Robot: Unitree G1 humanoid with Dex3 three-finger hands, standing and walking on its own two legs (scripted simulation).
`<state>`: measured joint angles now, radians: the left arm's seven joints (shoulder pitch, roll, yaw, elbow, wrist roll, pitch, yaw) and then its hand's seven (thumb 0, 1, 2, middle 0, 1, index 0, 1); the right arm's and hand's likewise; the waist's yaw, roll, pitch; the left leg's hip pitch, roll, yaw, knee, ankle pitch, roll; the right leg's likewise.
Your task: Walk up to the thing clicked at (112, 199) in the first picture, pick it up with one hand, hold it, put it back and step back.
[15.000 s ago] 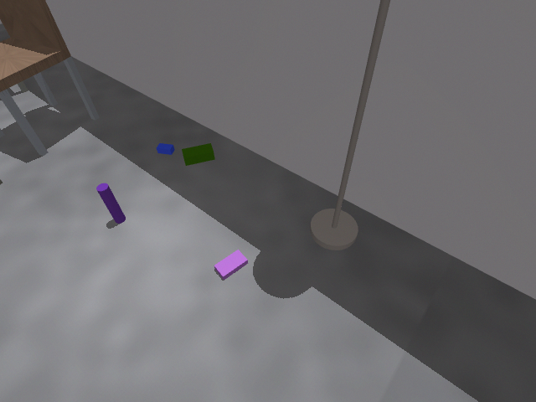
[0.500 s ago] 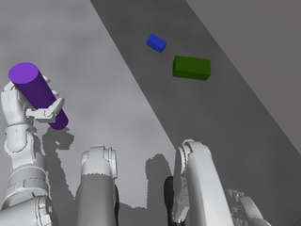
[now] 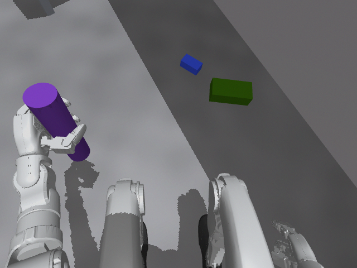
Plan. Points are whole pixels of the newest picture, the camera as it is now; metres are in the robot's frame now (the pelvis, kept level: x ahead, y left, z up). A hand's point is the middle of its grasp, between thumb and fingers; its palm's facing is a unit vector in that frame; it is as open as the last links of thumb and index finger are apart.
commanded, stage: lift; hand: left
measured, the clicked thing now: (64, 129) +0.41 +0.25 -0.02
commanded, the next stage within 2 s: hold in 1.70 s
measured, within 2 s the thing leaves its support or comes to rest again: neither
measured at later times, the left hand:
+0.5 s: hand (19, 84) +0.39 +0.22 +0.17, palm faces +0.22 -0.98 -0.02, open 8.3 cm
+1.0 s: hand out of the picture +0.39 +0.21 +0.28, palm faces +0.21 -0.98 -0.02, open 8.3 cm
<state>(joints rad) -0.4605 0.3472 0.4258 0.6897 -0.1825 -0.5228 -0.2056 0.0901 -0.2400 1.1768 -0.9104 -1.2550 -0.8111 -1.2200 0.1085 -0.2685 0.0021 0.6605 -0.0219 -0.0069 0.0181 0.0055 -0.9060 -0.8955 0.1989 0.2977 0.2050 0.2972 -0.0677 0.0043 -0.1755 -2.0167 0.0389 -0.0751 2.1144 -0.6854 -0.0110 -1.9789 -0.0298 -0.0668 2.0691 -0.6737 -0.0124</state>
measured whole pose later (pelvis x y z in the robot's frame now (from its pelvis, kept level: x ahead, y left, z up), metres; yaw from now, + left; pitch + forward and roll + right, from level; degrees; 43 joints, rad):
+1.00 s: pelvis +0.06 +0.00 +0.25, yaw +3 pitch +18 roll -2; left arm -0.13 0.21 0.17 0.39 -0.17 -0.37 -0.03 0.09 -0.25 1.18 -0.92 -1.24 -0.82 -1.21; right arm 0.21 -0.22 0.01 0.64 0.01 -0.05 -0.03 0.01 -0.90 -0.89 0.20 0.30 0.20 0.30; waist -0.03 0.02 -0.13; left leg -0.99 0.04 -0.03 1.22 -0.54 -0.01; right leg -0.96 -0.02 -0.07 1.17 -0.52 0.00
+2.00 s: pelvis +0.08 +0.00 +0.30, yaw +3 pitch +9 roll -1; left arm -0.13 0.17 0.15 0.44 -0.16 -0.38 -0.01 0.09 -0.25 1.18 -0.93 -1.23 -0.83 -1.19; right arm 0.23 -0.21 0.00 0.65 0.00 0.00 -0.03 0.01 -0.90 -0.90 0.20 0.30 0.20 0.30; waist -0.02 0.00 -0.05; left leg -0.62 0.04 -0.01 0.91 -0.44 -0.01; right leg -0.60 -0.01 -0.05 0.87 -0.43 0.00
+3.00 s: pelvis +0.08 +0.00 +0.32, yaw +3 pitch +6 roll -1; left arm -0.12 0.16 0.13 0.43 -0.16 -0.38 0.01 0.08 -0.23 1.17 -0.93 -1.22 -0.83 -1.19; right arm 0.23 -0.21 0.00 0.67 0.01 -0.01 -0.03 0.01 -0.90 -0.90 0.20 0.30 0.20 0.30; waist -0.02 0.00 -0.03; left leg -0.52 0.04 -0.01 0.82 -0.39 -0.02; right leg -0.50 -0.01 -0.05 0.80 -0.39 0.00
